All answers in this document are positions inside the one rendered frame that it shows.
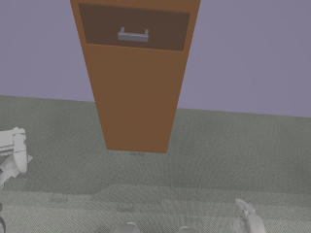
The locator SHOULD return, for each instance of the robot left hand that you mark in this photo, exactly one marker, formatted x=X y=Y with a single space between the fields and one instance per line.
x=12 y=144

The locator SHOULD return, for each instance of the cabinet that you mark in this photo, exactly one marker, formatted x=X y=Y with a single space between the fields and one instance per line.
x=136 y=90

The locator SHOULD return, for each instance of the drawer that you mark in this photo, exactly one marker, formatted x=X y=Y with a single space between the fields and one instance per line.
x=167 y=30

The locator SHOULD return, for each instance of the handle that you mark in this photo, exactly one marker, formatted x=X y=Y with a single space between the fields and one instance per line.
x=137 y=37

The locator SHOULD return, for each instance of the robot right hand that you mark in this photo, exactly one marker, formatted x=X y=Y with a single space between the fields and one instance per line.
x=252 y=223

